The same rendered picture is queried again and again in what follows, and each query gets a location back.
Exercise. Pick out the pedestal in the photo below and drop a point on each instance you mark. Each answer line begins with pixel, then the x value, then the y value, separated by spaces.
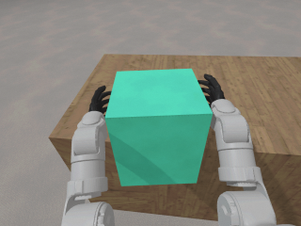
pixel 266 90

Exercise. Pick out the robot right upper arm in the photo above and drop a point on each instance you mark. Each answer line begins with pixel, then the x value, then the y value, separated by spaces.
pixel 245 208

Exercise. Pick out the carton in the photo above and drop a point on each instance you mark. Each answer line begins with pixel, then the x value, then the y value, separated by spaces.
pixel 158 122

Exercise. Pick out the left robot forearm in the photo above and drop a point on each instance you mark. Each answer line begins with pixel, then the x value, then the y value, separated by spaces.
pixel 87 161

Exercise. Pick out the right robot forearm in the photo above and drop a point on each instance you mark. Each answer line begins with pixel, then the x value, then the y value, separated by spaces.
pixel 235 149

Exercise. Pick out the robot left hand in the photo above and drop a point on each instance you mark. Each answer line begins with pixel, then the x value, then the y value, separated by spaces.
pixel 97 101

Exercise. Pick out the robot left upper arm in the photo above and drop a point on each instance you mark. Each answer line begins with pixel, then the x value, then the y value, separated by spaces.
pixel 90 214

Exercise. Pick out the robot right hand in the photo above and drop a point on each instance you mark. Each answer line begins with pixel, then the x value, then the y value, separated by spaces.
pixel 214 89

